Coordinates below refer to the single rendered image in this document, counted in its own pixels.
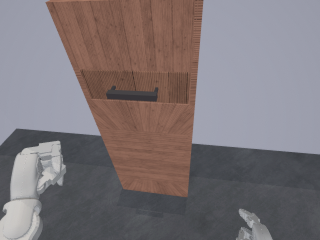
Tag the drawer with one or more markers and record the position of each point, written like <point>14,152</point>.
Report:
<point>173,87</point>

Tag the right robot hand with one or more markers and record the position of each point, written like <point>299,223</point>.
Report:
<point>259,231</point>

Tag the handle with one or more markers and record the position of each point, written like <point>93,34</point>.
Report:
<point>132,95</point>

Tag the left robot hand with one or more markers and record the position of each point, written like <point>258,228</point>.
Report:
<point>27,169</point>

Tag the cabinet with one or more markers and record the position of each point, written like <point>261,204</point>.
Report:
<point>149,143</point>

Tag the robot left forearm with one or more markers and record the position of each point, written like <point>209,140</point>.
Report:
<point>22,220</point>

